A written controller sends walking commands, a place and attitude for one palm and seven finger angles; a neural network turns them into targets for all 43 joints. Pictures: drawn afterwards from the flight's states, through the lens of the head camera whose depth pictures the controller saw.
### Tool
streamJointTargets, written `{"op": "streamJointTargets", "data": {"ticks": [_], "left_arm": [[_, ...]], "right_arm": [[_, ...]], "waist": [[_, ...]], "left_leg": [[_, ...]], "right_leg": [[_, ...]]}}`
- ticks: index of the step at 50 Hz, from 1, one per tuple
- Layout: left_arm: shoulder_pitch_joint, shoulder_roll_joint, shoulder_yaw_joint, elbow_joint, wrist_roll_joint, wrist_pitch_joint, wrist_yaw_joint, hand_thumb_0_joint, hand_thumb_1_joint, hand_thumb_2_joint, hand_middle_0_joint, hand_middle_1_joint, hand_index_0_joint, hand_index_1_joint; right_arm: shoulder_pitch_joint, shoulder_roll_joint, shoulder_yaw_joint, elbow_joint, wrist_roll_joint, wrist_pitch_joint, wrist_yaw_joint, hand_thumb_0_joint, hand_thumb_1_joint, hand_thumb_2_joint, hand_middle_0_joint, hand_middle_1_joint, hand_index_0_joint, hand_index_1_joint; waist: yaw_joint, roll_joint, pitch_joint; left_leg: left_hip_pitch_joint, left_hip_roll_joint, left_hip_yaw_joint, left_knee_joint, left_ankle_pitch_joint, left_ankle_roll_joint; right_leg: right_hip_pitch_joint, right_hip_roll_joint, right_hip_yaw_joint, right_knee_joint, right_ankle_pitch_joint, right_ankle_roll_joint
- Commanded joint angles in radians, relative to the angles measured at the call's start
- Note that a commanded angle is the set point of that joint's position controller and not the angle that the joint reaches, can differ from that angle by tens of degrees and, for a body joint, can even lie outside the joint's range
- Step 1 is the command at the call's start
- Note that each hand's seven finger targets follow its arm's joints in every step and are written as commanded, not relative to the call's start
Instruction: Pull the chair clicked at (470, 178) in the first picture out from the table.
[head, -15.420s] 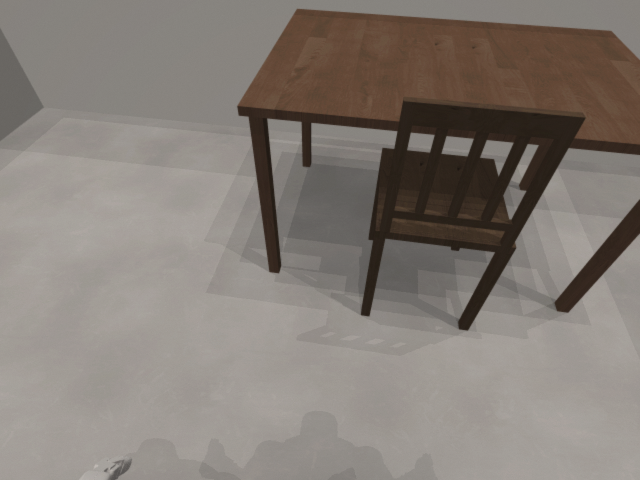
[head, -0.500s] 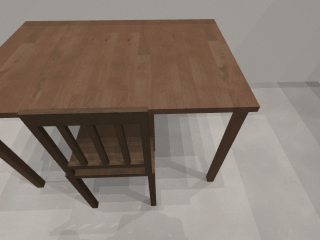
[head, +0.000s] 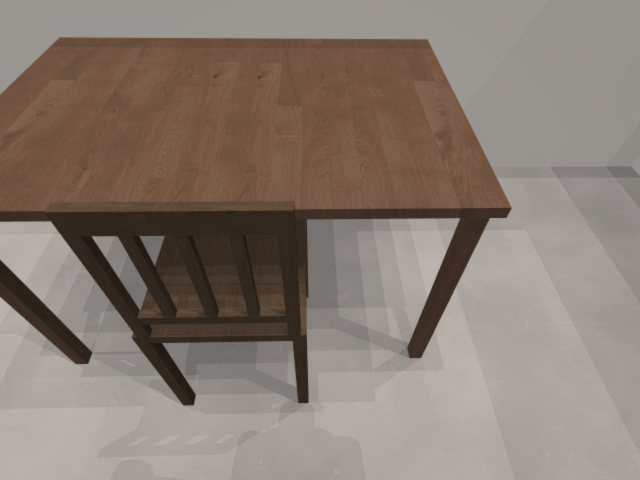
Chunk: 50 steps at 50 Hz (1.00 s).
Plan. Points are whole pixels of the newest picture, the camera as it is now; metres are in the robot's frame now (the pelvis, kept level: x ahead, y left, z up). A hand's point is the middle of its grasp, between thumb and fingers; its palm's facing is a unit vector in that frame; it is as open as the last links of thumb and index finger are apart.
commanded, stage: come to a stop and stand still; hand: left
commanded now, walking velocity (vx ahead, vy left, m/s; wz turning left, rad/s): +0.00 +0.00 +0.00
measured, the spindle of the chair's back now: (199, 277) +0.46 +0.26 -0.11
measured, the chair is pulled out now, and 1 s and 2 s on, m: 0.00 0.00 0.00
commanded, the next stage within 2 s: look again from close up in 0.28 s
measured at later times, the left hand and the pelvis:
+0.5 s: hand out of the picture -0.02 +0.17 -0.18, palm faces +0.02 -0.98 -0.22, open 7.4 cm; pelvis -0.01 -0.01 -0.01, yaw +0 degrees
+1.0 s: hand out of the picture -0.03 +0.20 -0.19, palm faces +0.00 -0.98 -0.20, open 7.4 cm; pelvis -0.05 +0.03 -0.01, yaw -1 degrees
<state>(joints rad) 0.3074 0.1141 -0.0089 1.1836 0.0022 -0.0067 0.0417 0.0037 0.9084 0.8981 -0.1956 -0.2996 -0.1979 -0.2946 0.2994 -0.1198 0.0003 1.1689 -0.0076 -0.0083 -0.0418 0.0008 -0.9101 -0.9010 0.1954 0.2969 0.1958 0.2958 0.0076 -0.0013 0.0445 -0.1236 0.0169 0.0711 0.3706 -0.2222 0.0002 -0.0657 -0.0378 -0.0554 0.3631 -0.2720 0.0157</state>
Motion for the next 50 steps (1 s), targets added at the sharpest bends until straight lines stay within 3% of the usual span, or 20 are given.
{"op": "streamJointTargets", "data": {"ticks": [1, 7, 18, 19, 20, 21, 22, 24, 25, 28, 29, 32, 34, 37, 39, 42, 47, 50], "left_arm": [[0.075, 0.097, 0.019, -0.019, 0.007, -0.013, 0.006, 0.0, 0.9, 0.9, -0.2, -0.3, -0.2, -0.3], [0.09, 0.087, 0.018, -0.015, 0.008, -0.016, 0.007, 0.0, 0.9, 0.9, -0.2, -0.3, -0.2, -0.3], [0.087, 0.1, 0.021, -0.026, 0.007, -0.02, 0.006, 0.0, 0.9, 0.9, -0.2, -0.3, -0.2, -0.3], [0.039, 0.261, 0.007, -0.12, 0.014, -0.041, 0.003, 0.0, 0.9, 0.9, -0.2, -0.3, -0.2, -0.3], [0.046, 0.206, 0.034, -0.137, 0.016, -0.033, 0.007, 0.0, 0.9, 0.9, -0.2, -0.3, -0.2, -0.3], [0.05, 0.184, 0.039, -0.135, 0.018, -0.039, 0.006, 0.0, 0.9, 0.9, -0.2, -0.3, -0.2, -0.3], [0.063, 0.176, 0.03, -0.138, 0.018, -0.041, 0.006, 0.0, 0.9, 0.9, -0.2, -0.3, -0.2, -0.3], [0.083, 0.161, 0.028, -0.151, 0.018, -0.039, 0.009, 0.0, 0.9, 0.9, -0.2, -0.3, -0.2, -0.3], [0.077, 0.162, 0.033, -0.154, 0.019, -0.035, 0.01, 0.0, 0.9, 0.9, -0.2, -0.3, -0.2, -0.3], [0.073, 0.174, 0.038, -0.182, 0.018, -0.027, 0.013, 0.0, 0.9, 0.9, -0.2, -0.3, -0.2, -0.3], [0.084, 0.169, 0.031, -0.185, 0.018, -0.029, 0.015, 0.0, 0.9, 0.9, -0.2, -0.3, -0.2, -0.3], [0.058, 0.188, 0.038, -0.201, 0.016, -0.017, 0.014, 0.0, 0.9, 0.9, -0.2, -0.3, -0.2, -0.3], [0.071, 0.176, 0.029, -0.209, 0.019, -0.014, 0.014, 0.0, 0.9, 0.9, -0.2, -0.3, -0.2, -0.3], [0.043, 0.193, 0.035, -0.217, 0.017, -0.009, 0.01, 0.0, 0.9, 0.9, -0.2, -0.3, -0.2, -0.3], [0.045, 0.185, 0.028, -0.225, 0.019, -0.007, 0.008, 0.0, 0.9, 0.9, -0.2, -0.3, -0.2, -0.3], [0.03, 0.189, 0.029, -0.227, 0.019, -0.003, 0.005, 0.0, 0.9, 0.9, -0.2, -0.3, -0.2, -0.3], [0.05, 0.177, 0.027, -0.221, 0.022, -0.002, 0.0, 0.0, 0.9, 0.9, -0.2, -0.3, -0.2, -0.3], [0.062, 0.169, 0.024, -0.211, 0.022, -0.004, -0.001, 0.0, 0.9, 0.9, -0.2, -0.3, -0.2, -0.3]], "right_arm": [[0.072, -0.09, -0.02, -0.023, 0.005, -0.012, -0.003, 0.0, -0.9, -0.9, 0.2, 0.3, 0.2, 0.3], [0.066, -0.088, -0.022, -0.027, 0.005, -0.008, -0.002, 0.0, -0.9, -0.9, 0.2, 0.3, 0.2, 0.3], [0.058, -0.098, -0.022, -0.032, 0.004, -0.013, -0.001, 0.0, -0.9, -0.9, 0.2, 0.3, 0.2, 0.3], [-0.011, -0.177, -0.021, -0.144, -0.011, -0.012, 0.015, 0.0, -0.9, -0.9, 0.2, 0.3, 0.2, 0.3], [0.016, -0.19, -0.056, -0.16, -0.016, -0.03, 0.01, 0.0, -0.9, -0.9, 0.2, 0.3, 0.2, 0.3], [0.0, -0.169, -0.058, -0.152, -0.018, -0.034, 0.005, 0.0, -0.9, -0.9, 0.2, 0.3, 0.2, 0.3], [0.01, -0.149, -0.05, -0.154, -0.012, -0.035, 0.004, 0.0, -0.9, -0.9, 0.2, 0.3, 0.2, 0.3], [0.04, -0.114, -0.037, -0.169, -0.013, -0.027, 0.008, 0.0, -0.9, -0.9, 0.2, 0.3, 0.2, 0.3], [0.034, -0.115, -0.041, -0.169, -0.013, -0.024, 0.008, 0.0, -0.9, -0.9, 0.2, 0.3, 0.2, 0.3], [0.034, -0.126, -0.045, -0.175, -0.01, -0.018, 0.005, 0.0, -0.9, -0.9, 0.2, 0.3, 0.2, 0.3], [0.034, -0.121, -0.037, -0.176, -0.012, -0.019, 0.009, 0.0, -0.9, -0.9, 0.2, 0.3, 0.2, 0.3], [0.007, -0.147, -0.045, -0.18, -0.009, -0.012, 0.007, 0.0, -0.9, -0.9, 0.2, 0.3, 0.2, 0.3], [-0.002, -0.15, -0.04, -0.181, -0.01, -0.011, 0.01, 0.0, -0.9, -0.9, 0.2, 0.3, 0.2, 0.3], [-0.026, -0.159, -0.042, -0.191, -0.008, -0.005, 0.014, 0.0, -0.9, -0.9, 0.2, 0.3, 0.2, 0.3], [-0.034, -0.16, -0.037, -0.193, -0.008, -0.001, 0.019, 0.0, -0.9, -0.9, 0.2, 0.3, 0.2, 0.3], [-0.038, -0.168, -0.038, -0.198, -0.009, 0.003, 0.024, 0.0, -0.9, -0.9, 0.2, 0.3, 0.2, 0.3], [-0.034, -0.172, -0.038, -0.198, -0.008, 0.004, 0.028, 0.0, -0.9, -0.9, 0.2, 0.3, 0.2, 0.3], [-0.026, -0.174, -0.037, -0.187, -0.006, 0.001, 0.029, 0.0, -0.9, -0.9, 0.2, 0.3, 0.2, 0.3]], "waist": [[-0.011, 0.001, 0.043], [-0.013, -0.007, 0.076], [-0.008, 0.0, 0.047], [-0.026, 0.014, 0.1], [-0.012, 0.047, 0.021], [-0.011, 0.062, -0.044], [-0.009, 0.036, -0.081], [-0.015, -0.094, -0.121], [-0.013, -0.141, -0.089], [-0.014, -0.085, -0.044], [-0.007, -0.062, -0.066], [-0.009, 0.034, -0.002], [0.002, 0.023, -0.009], [-0.006, 0.015, 0.028], [-0.001, -0.026, 0.046], [-0.01, 0.007, 0.076], [-0.01, 0.034, 0.058], [-0.009, 0.041, 0.025]], "left_leg": [[0.021, 0.094, -0.081, -0.053, 0.175, 0.013], [0.007, 0.094, -0.08, -0.055, 0.135, 0.01], [0.006, 0.096, -0.081, -0.045, 0.164, 0.009], [-0.008, 0.046, -0.11, -0.01, 0.188, 0.019], [-0.074, 0.096, -0.099, 0.056, 0.116, 0.021], [-0.071, 0.087, -0.102, 0.087, 0.141, 0.032], [-0.06, 0.078, -0.097, 0.113, 0.151, 0.031], [-0.09, 0.061, -0.074, 0.161, 0.133, 0.029], [-0.12, 0.048, -0.062, 0.177, 0.102, 0.024], [-0.133, 0.055, -0.05, 0.171, 0.168, 0.02], [-0.112, 0.063, -0.048, 0.168, 0.235, 0.022], [-0.103, 0.083, -0.065, 0.149, 0.283, 0.022], [-0.086, 0.093, -0.067, 0.148, 0.321, 0.03], [-0.113, 0.086, -0.075, 0.113, 0.181, 0.026], [-0.117, 0.085, -0.076, 0.094, 0.115, 0.031], [-0.142, 0.082, -0.09, 0.045, -0.026, 0.03], [-0.152, 0.089, -0.109, -0.011, -0.124, 0.036], [-0.135, 0.096, -0.114, -0.029, -0.118, 0.04]], "right_leg": [[-0.099, -0.085, 0.068, -0.067, 0.176, -0.022], [-0.13, -0.08, 0.074, -0.075, 0.145, -0.022], [-0.113, -0.082, 0.078, -0.065, 0.18, -0.028], [-0.187, -0.033, 0.068, 0.003, 0.132, -0.048], [-0.182, -0.072, 0.08, 0.059, 0.039, -0.05], [-0.161, -0.081, 0.095, 0.057, 0.119, -0.065], [-0.137, -0.09, 0.103, 0.049, 0.179, -0.065], [-0.091, -0.102, 0.118, 0.058, 0.313, -0.064], [-0.095, -0.111, 0.115, 0.057, 0.361, -0.062], [-0.105, -0.103, 0.099, 0.107, 0.472, -0.062], [-0.088, -0.098, 0.092, 0.127, 0.506, -0.058], [-0.161, -0.073, 0.074, 0.128, 0.342, -0.045], [-0.155, -0.062, 0.073, 0.121, 0.308, -0.042], [-0.183, -0.064, 0.078, 0.094, 0.187, -0.033], [-0.193, -0.058, 0.087, 0.068, 0.122, -0.032], [-0.227, -0.054, 0.089, 0.047, 0.002, -0.028], [-0.214, -0.049, 0.073, 0.037, -0.029, -0.021], [-0.191, -0.049, 0.067, 0.039, -0.007, -0.018]]}}
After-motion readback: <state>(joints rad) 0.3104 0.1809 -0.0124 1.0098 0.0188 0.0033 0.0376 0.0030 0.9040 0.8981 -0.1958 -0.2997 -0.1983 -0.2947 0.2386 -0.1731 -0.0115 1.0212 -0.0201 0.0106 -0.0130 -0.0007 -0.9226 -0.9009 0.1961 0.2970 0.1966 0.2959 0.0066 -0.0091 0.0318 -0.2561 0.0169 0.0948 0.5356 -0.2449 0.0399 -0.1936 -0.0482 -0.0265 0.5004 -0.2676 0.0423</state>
